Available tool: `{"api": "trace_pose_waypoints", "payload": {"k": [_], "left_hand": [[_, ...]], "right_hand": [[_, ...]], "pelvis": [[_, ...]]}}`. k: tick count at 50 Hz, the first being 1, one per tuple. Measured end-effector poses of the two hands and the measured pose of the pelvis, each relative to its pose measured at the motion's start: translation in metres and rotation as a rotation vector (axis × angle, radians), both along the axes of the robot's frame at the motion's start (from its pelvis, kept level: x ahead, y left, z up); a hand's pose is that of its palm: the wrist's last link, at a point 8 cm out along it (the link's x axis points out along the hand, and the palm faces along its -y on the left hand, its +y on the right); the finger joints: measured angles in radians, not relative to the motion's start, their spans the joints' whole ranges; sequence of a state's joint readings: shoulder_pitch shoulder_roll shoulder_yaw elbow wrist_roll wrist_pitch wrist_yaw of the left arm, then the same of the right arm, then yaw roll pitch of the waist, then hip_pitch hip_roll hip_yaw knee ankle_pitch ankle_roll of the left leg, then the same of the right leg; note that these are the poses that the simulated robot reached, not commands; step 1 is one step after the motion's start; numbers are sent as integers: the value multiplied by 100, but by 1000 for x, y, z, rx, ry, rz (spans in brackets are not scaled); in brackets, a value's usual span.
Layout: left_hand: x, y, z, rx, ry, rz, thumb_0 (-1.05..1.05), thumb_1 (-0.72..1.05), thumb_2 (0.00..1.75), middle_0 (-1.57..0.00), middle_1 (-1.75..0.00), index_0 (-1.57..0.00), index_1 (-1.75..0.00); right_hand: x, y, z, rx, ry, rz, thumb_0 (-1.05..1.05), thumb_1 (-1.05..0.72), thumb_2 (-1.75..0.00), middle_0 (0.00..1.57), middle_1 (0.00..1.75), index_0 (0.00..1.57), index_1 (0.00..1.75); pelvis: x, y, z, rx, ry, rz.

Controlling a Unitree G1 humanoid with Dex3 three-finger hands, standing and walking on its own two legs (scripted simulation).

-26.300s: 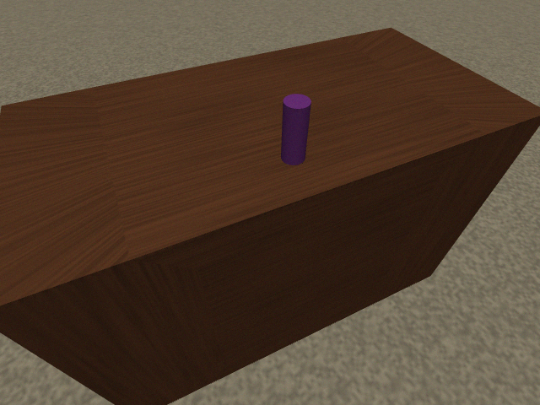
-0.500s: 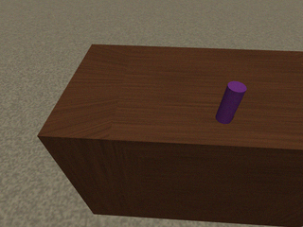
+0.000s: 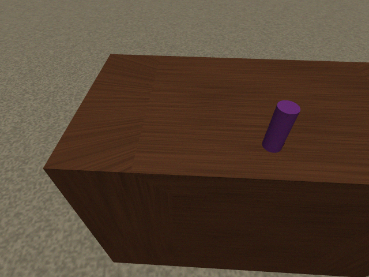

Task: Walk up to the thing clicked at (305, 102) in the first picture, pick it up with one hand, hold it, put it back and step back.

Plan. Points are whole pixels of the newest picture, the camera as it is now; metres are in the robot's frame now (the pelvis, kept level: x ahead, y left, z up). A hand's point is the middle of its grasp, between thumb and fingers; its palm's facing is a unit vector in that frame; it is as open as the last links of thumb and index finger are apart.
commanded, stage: home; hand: right
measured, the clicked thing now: (279, 128) +0.47 -0.21 +0.08
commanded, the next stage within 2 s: stand in 0.10 s
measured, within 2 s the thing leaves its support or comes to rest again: neither
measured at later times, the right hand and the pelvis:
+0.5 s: hand out of the picture +0.08 -0.25 -0.15, palm faces -0.04 +0.94 -0.35, open 12.8 cm; pelvis +0.01 +0.00 +0.00, yaw +0 degrees
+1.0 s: hand out of the picture +0.08 -0.25 -0.16, palm faces -0.04 +0.94 -0.34, open 7.4 cm; pelvis +0.01 +0.00 +0.00, yaw +0 degrees
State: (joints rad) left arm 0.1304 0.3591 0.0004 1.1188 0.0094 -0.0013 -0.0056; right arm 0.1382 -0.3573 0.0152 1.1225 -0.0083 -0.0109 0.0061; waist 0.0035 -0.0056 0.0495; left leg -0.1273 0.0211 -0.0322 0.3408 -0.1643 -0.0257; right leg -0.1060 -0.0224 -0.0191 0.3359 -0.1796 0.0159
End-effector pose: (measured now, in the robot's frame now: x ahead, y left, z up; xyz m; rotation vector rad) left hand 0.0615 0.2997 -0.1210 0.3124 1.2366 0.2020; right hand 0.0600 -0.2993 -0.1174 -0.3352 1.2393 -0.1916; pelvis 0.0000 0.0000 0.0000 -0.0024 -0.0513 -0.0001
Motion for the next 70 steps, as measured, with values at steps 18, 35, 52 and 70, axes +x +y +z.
{"api": "trace_pose_waypoints", "payload": {"k": [18,35,52,70], "left_hand": [[0,0,-1,-3,7,8,0,90,90,-21,-30,-21,-30],[6,2,1,2,-3,8,0,90,90,-21,-30,-21,-30],[5,1,1,3,1,15,0,90,90,-21,-30,-21,-30],[8,0,1,2,11,23,0,90,90,-21,-30,-21,-30]], "right_hand": [[8,2,1,1,-1,3,0,36,-22,13,16,13,16],[13,4,0,6,-8,2,0,-70,-85,20,29,20,30],[12,4,-1,10,5,2,0,-90,-90,20,30,20,30],[20,3,-2,9,8,10,0,-91,-90,20,30,20,30]], "pelvis": [[4,1,0,0,4,2],[7,1,1,1,5,3],[9,1,1,2,8,8],[14,0,1,3,16,11]]}}
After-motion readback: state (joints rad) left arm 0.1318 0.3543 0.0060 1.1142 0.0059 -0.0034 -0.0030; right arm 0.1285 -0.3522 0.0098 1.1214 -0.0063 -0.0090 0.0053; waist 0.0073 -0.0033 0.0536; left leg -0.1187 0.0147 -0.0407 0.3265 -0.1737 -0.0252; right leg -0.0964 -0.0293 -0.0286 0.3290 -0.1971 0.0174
